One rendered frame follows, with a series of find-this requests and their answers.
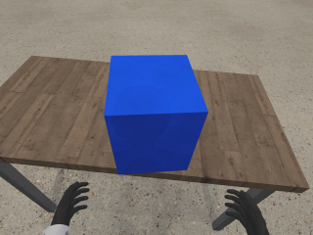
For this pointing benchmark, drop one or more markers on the left robot forearm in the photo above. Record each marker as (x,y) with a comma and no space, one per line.
(57,229)

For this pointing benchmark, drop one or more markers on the left robot hand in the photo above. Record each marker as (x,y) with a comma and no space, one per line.
(66,207)

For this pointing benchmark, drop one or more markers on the carton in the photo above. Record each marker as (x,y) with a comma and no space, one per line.
(154,112)

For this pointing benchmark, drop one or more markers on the table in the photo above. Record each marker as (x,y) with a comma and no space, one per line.
(52,114)

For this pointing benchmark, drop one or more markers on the right robot hand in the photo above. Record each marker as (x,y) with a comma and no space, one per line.
(250,215)

